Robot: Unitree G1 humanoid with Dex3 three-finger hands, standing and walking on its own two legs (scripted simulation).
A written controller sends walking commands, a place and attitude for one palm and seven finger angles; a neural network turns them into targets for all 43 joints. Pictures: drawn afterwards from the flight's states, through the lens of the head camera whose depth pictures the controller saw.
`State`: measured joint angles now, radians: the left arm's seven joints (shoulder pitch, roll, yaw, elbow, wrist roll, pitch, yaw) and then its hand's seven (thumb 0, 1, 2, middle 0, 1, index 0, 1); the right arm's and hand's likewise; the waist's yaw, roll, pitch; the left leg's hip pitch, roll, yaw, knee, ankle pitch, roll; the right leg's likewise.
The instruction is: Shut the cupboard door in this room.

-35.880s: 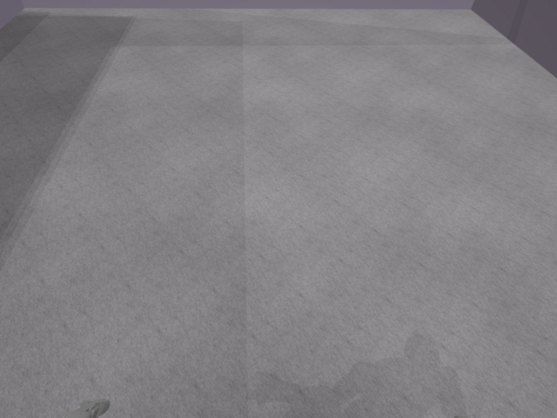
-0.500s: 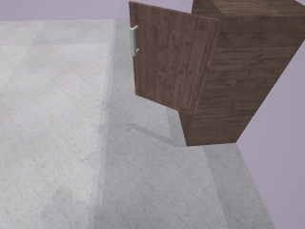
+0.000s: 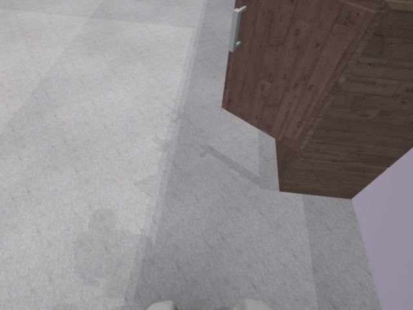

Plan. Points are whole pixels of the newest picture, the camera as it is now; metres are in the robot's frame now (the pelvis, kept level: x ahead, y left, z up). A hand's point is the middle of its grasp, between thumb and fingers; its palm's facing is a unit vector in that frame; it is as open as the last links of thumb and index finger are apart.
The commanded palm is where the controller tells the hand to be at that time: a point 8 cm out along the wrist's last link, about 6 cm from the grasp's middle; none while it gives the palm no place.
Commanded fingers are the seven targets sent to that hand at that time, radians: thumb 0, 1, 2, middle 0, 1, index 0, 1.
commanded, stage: walk to a spot facing it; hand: left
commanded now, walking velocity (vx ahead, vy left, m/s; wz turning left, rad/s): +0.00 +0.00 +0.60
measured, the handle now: (237, 29) +0.98 -0.08 +0.01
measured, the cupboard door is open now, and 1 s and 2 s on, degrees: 57 57 57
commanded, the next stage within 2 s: turn to face it in 1.52 s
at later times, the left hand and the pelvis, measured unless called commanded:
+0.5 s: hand out of the picture -0.01 +0.15 -0.15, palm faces +0.32 -0.90 -0.29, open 7.4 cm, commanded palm none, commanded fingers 0.00 0.90 0.90 -0.20 -0.30 -0.20 -0.30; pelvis -0.01 -0.06 +0.01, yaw +21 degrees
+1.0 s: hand out of the picture +0.03 +0.19 -0.14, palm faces +0.60 -0.74 -0.29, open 7.4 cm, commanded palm none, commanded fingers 0.00 0.90 0.90 -0.20 -0.30 -0.20 -0.30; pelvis +0.09 -0.04 -0.01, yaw +38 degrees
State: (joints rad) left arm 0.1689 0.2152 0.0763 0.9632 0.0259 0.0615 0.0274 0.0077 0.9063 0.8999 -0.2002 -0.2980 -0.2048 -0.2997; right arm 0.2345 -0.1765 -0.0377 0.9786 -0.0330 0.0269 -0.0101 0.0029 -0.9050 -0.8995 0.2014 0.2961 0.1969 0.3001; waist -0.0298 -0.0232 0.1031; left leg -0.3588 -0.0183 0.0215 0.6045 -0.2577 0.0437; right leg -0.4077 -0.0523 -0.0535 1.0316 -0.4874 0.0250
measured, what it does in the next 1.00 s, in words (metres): steps on the spot, turning left: right foot, then left foot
